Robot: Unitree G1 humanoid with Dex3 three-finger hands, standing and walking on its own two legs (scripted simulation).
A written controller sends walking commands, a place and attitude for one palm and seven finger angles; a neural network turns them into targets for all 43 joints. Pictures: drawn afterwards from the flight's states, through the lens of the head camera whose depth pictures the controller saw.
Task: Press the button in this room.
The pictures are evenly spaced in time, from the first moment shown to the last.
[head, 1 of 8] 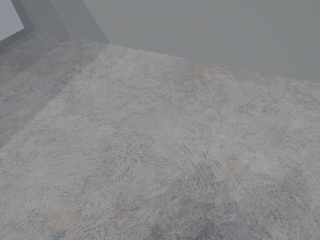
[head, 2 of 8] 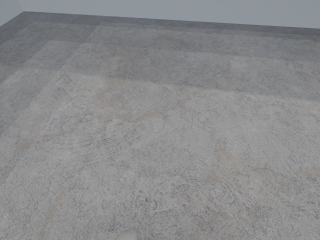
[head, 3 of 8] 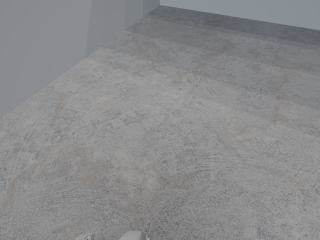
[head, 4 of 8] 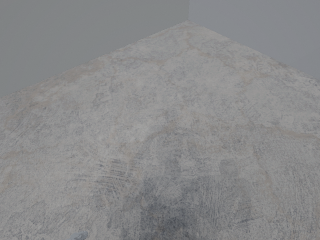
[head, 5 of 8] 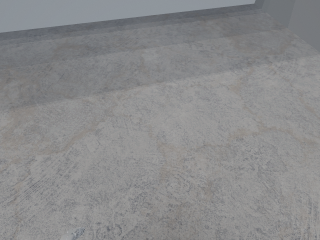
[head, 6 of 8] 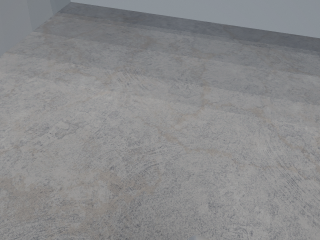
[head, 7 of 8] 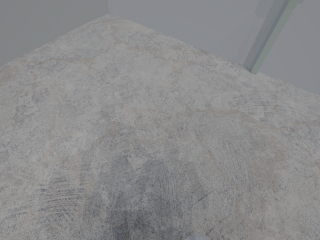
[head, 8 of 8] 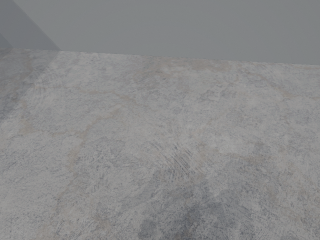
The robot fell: no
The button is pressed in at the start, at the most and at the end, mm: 0 0 0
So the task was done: no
